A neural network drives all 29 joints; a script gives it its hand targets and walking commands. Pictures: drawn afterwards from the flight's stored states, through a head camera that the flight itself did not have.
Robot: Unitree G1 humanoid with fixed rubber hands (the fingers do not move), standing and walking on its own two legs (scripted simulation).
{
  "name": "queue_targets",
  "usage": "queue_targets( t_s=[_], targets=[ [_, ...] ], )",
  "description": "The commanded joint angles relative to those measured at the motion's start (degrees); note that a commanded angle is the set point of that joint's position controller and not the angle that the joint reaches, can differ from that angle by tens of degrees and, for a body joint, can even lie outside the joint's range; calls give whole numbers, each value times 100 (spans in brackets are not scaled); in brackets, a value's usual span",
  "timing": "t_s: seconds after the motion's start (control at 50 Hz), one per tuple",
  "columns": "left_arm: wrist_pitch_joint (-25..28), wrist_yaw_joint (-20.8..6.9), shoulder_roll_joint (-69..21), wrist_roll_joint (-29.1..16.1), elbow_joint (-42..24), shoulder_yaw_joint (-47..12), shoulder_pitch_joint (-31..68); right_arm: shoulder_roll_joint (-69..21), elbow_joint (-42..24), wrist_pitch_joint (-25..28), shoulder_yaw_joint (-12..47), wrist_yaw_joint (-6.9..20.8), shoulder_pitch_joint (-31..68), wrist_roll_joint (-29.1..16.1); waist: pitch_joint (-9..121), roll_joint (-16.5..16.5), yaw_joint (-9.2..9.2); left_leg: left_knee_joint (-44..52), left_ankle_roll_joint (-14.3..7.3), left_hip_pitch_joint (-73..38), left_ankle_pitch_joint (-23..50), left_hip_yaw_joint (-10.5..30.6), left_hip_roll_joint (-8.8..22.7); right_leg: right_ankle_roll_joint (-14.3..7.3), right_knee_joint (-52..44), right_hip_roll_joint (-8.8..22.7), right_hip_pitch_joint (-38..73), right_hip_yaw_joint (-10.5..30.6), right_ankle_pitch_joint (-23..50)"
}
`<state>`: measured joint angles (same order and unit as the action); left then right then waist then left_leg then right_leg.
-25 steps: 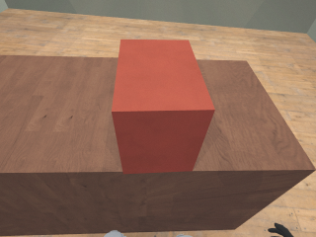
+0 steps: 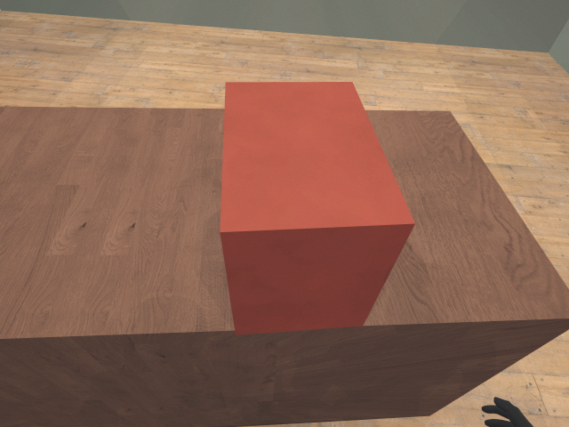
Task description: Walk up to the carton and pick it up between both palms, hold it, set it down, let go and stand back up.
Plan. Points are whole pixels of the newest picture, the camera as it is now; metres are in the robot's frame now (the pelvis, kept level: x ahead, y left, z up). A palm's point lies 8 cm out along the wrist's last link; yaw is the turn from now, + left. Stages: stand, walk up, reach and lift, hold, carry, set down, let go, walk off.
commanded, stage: walk up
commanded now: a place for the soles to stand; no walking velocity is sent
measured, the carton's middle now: (295, 205) +0.43 -0.01 +0.09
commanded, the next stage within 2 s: none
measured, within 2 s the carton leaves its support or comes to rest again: neither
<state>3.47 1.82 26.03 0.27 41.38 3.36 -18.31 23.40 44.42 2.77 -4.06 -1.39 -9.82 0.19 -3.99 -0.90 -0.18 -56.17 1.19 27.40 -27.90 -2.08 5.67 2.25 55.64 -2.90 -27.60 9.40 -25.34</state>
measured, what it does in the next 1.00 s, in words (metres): shifts its weight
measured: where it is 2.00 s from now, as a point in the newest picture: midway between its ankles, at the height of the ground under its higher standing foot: outside the picture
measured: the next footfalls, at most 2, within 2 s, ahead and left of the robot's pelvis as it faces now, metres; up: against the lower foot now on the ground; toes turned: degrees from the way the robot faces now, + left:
right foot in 1.56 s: -0.02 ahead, -0.13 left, +0.00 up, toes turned +7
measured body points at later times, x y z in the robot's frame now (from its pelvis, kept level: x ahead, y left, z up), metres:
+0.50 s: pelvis -0.02 -0.01 +0.00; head +0.00 +0.00 +0.45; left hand +0.08 +0.32 -0.09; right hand +0.11 -0.34 -0.08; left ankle +0.02 +0.13 -0.68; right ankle +0.03 -0.17 -0.68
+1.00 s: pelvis -0.08 +0.01 -0.01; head -0.05 +0.02 +0.44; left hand +0.02 +0.35 -0.10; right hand +0.04 -0.31 -0.10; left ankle -0.03 +0.13 -0.68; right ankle +0.02 -0.17 -0.68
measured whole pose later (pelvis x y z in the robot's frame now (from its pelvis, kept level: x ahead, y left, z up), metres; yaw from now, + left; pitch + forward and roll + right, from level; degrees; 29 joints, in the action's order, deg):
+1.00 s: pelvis -0.08 +0.01 -0.01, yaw +0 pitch -4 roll -1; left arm 2.2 2.2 26.0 0.3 41.4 3.1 -16.6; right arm 23.4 44.4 -1.5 -4.1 0.3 -9.8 0.2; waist -7.6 0.4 -0.3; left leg -58.7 -0.7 27.5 -27.5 -2.9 3.5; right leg 1.1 55.2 -1.8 -31.2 10.0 -24.2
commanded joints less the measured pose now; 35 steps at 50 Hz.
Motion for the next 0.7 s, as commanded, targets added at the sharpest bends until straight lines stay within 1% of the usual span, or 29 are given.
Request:
queue_targets(
  t_s=[0.0, 0.04, 0.06, 0.08, 0.1, 0.14, 0.16, 0.18, 0.2, 0.22, 0.24, 0.26, 0.28, 0.3, 0.32, 0.34, 0.36, 0.38, 0.42, 0.44, 0.46, 0.48, 0.5, 0.54, 0.56, 0.58, 0.62, 0.64, 0.68],
  targets=[
    [122, 20, 1021, 35, 215, 257, -359, 1615, -217, 104, -377, 44, 491, 66, 674, 624, 119, 1492, -943, -588, 2080, 858, 989, -558, -934, 190, 353, -373, 1391],
    [193, 28, 1283, 46, 176, 325, -357, 1191, -400, -4, -289, 36, 668, -30, 628, -384, 112, 234, -377, 202, 898, -73, -31, -1121, -1783, 738, 698, 1224, 2132],
    [199, 47, 1498, 128, 100, 362, -313, 1039, -445, -54, -297, 45, 732, -17, 661, -382, 103, 27, -279, 147, 382, 33, -334, -1499, -2057, 1065, 698, 2260, 2264],
    [172, 47, 1537, 130, 106, 332, -144, 1051, -400, -31, -277, 23, 569, -30, 641, -511, 17, 224, -330, 24, 140, 224, -253, -1674, -2158, 1204, 469, 2535, 2166],
    [148, 63, 1501, 78, 53, 239, 254, 1102, -338, 24, -265, 52, 573, -21, 546, -289, -129, 744, -349, -605, 251, 328, -345, -1612, -2095, 1173, -155, 2478, 2068],
    [111, 44, 1197, 18, 49, 148, 579, 1219, -101, 80, -307, 66, 121, -9, 708, -341, -399, 1270, -542, -1572, 762, 425, -30, -988, -1570, 675, -769, 1222, 2290],
    [108, 43, 1027, 13, -21, 103, 636, 1580, -40, 108, -395, 66, -175, 10, 665, 188, -471, 1884, -725, -2132, 742, 1159, 498, -734, -691, 251, -1417, 572, 1894],
    [94, 60, 977, -23, -219, 52, 687, 1732, -69, 159, -460, 53, -530, 59, 870, 872, -588, 2316, -1205, -2068, 949, 1570, 1198, -459, 125, 72, -1181, -217, 1551],
    [76, 82, 946, -13, -86, 191, 457, 1786, -28, 182, -430, 47, -420, 72, 755, 841, -368, 2353, -1413, -2047, 1879, 1809, 1539, -313, 303, 59, -1185, -555, 918],
    [83, 77, 1035, -31, -102, 129, 277, 1747, -155, 159, -407, 50, -192, 32, 763, 1166, -274, 2339, -1500, -1637, 1804, 1733, 1652, -413, 212, 163, -992, -644, 527],
    [68, 35, 1059, 52, 134, 219, -20, 1690, -109, 125, -390, 31, 190, 33, 574, 756, -41, 2154, -1549, -949, 1752, 1630, 1669, -403, -67, 245, -418, -698, 375],
    [98, 34, 1194, 35, 136, 205, -211, 1675, -271, 100, -382, 54, 385, 39, 748, 932, 58, 1916, -1193, -839, 1254, 1124, 1269, -501, -631, 225, 22, -591, 854],
    [165, 11, 1188, 83, 191, 264, -309, 1519, -268, 52, -280, 55, 615, 44, 539, 511, 203, 1578, -912, -340, 1345, 730, 921, -621, -968, 274, 324, -291, 1708],
    [163, 16, 1187, 158, 280, 294, -463, 1402, -276, 18, -305, 74, 675, 36, 359, 233, 129, 960, -553, -143, 807, 14, 330, -793, -1551, 396, 320, 398, 1717],
    [171, 22, 1402, 200, 203, 321, -327, 1089, -375, -68, -272, 70, 715, -36, 342, -684, 48, 282, -356, 212, 292, -84, -33, -1066, -2103, 718, 475, 1443, 1347],
    [156, 26, 1590, 144, 140, 406, -195, 1055, -378, -105, -248, 80, 728, -40, 508, -826, 128, 83, -324, 181, -589, -57, -304, -1387, -2660, 1140, 388, 2565, 516],
    [133, 13, 1694, 174, 67, 380, -26, 1192, -381, -79, -246, 77, 704, -48, 423, -686, 60, 175, -325, 309, -860, 223, -393, -1658, -2692, 1277, 346, 3100, 518],
    [103, 10, 1744, 181, 98, 366, 281, 1316, -197, -32, -320, 93, 422, 15, 345, -527, -43, 633, -317, -153, -641, 313, -420, -1582, -2514, 1171, -49, 2749, 413],
    [125, 133, 1449, -4, -14, 255, 562, 1203, -197, -153, -310, 117, 452, 63, 88, -62, -258, 795, -397, -691, 1170, 260, -249, -1143, -2014, 989, -576, 1817, 2324],
    [131, 152, 1342, -6, 4, 186, 543, 1143, -162, -160, -337, 119, 348, -13, 349, -375, -239, 869, -437, -953, 1643, 246, -111, -1030, -1826, 819, -474, 1397, 2661],
    [115, 165, 1240, -14, -7, 171, 489, 1170, -237, -171, -357, 139, 380, 39, 414, -106, -256, 937, -580, -1153, 1728, 125, -25, -824, -1630, 633, -581, 1014, 2497],
    [109, 165, 1284, 22, 10, 245, 405, 1225, -248, -186, -383, 149, 343, 66, 578, 45, -171, 1035, -573, -1268, 1652, 286, 81, -890, -1477, 616, -544, 981, 2140],
    [109, 153, 1170, 4, -70, 198, 411, 1336, -187, -155, -386, 151, 264, 30, 728, 110, -148, 1212, -660, -1256, 1879, 268, 187, -742, -1218, 562, -355, 617, 2376],
    [74, 170, 1316, -9, -40, 227, 378, 1271, -235, -256, -398, 144, 459, -7, 564, 50, -95, 1201, -717, -1004, 1335, 276, 232, -741, -1086, 386, -451, 499, 1840],
    [57, 155, 1240, 22, -76, 210, 564, 1376, -268, -284, -417, 153, 351, 2, 600, -60, -245, 1392, -824, -798, 793, 451, 309, -737, -934, 388, -430, 400, 1338],
    [6, 136, 1139, -12, -78, 164, 579, 1446, -205, -289, -411, 154, 244, 40, 292, 390, -181, 1792, -807, -727, 221, 559, 385, -734, -841, 340, -636, 185, 1002],
    [1, 119, 1079, 77, 24, 217, 361, 1571, -211, -307, -457, 167, 468, 99, 92, 1036, -182, 2679, -1128, 67, -1033, 1324, 1046, -702, -228, -66, -323, -487, 26],
    [3, 117, 1114, 83, 111, 304, 76, 1657, -179, -295, -462, 198, 562, 111, 161, 1431, -39, 2857, -1213, 376, -1273, 1560, 1300, -636, 191, -172, -129, -766, -462],
    [-24, 102, 1195, 105, 336, 354, -426, 1535, -298, -290, -462, 207, 978, 195, -26, 1417, 170, 2959, -1247, 886, -1524, 1509, 1344, -581, 198, -99, 393, -834, -697]
  ],
)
